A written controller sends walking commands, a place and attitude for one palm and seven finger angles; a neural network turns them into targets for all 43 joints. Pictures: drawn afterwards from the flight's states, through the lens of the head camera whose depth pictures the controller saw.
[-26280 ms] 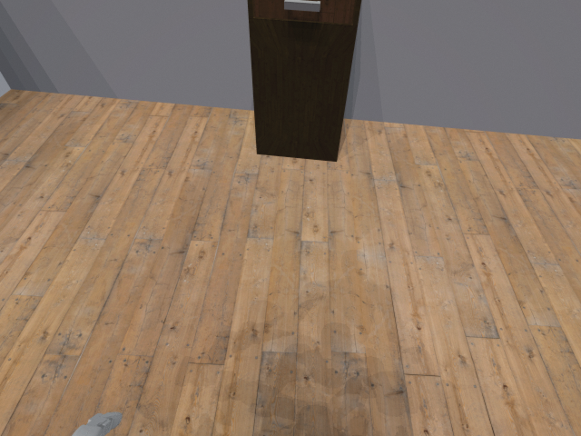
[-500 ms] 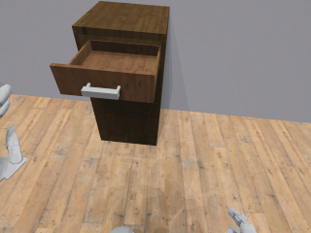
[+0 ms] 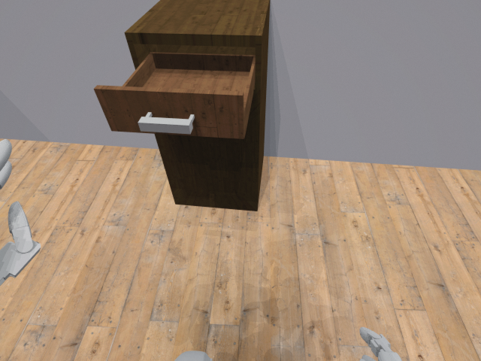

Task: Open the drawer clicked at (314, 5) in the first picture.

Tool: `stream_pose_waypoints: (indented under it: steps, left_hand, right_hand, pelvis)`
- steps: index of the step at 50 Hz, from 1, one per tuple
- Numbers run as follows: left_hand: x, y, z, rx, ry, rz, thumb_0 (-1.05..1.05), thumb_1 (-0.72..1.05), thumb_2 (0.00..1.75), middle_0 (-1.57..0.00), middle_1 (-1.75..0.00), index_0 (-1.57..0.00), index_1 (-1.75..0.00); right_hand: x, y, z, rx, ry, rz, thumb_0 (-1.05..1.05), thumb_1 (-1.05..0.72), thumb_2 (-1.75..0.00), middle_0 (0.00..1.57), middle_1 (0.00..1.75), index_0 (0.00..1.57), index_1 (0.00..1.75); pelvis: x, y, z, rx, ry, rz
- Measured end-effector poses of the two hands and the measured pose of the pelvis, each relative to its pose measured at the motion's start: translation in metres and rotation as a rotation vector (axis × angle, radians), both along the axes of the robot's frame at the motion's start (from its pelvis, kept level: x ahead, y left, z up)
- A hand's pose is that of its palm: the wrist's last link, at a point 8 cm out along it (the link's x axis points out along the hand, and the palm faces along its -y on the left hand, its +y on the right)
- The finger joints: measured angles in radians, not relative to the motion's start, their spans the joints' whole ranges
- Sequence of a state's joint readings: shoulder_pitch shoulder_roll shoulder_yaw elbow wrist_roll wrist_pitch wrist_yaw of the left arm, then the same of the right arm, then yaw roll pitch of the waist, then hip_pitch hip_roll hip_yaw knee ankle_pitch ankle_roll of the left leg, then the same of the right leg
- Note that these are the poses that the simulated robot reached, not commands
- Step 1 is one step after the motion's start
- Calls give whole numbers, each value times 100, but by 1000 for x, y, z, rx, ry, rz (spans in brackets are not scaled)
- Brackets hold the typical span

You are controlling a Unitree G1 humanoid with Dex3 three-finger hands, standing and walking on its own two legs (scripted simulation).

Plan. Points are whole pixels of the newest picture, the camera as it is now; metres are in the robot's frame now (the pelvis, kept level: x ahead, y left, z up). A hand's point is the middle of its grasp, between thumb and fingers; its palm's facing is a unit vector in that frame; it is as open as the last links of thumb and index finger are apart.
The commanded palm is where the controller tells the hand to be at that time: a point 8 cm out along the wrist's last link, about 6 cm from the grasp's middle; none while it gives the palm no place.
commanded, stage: stop stepping back and stand still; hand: left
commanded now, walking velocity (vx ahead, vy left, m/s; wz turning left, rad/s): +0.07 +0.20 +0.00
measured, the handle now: (168, 120) +0.69 +0.25 +0.03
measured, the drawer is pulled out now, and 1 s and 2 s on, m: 0.30 0.30 0.30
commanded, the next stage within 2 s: let the arm hang, fingers relaxed in 0.14 s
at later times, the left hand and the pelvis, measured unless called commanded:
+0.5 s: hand out of the picture +0.10 +0.20 -0.13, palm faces +0.00 -0.97 -0.24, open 7.4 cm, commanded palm none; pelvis +0.00 +0.02 -0.01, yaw +3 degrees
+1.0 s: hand out of the picture +0.01 +0.24 -0.15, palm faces +0.06 -0.96 -0.28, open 7.4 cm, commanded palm none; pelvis +0.01 +0.03 +0.02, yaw +2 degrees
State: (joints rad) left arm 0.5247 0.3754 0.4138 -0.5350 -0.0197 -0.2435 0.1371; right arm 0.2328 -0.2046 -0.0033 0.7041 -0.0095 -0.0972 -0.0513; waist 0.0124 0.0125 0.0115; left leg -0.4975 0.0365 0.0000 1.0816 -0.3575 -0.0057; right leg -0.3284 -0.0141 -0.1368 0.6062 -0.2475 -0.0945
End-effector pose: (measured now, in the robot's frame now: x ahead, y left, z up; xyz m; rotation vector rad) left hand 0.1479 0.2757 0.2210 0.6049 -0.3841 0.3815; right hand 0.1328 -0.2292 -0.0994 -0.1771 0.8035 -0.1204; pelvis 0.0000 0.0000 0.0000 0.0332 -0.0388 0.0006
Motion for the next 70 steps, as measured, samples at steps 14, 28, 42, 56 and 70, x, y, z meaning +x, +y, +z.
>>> stream_pose_waypoints:
  steps: [14,28,42,56,70]
  left_hand:
    - [15,8,-26,-49,114,-62,1,89,90,-21,-30,-21,-30]
    - [-102,-34,-349,-679,1467,203,0,95,90,-20,-30,-21,-30]
    - [-189,9,-335,-678,1694,446,1,93,90,-20,-30,-20,-30]
    - [-105,8,-336,-631,1559,318,1,91,90,-20,-30,-20,-30]
    - [-62,11,-334,-599,1526,274,1,91,90,-20,-30,-20,-30]
  right_hand:
    - [29,-22,38,-114,-107,25,1,-91,-90,20,30,20,30]
    - [-52,11,-28,-19,356,26,1,-91,-90,20,30,20,30]
    - [-123,27,-33,9,622,-17,1,-91,-90,21,30,20,30]
    - [-91,15,-28,-14,534,-46,0,-91,-90,20,30,20,30]
    - [-72,0,-21,-48,526,-71,0,-91,-90,20,30,20,30]
  pelvis:
    - [9,15,7,-35,65,25]
    - [-2,16,-1,-22,0,60]
    - [4,27,15,-35,18,54]
    - [15,29,17,-29,5,36]
    - [29,27,19,-32,10,29]
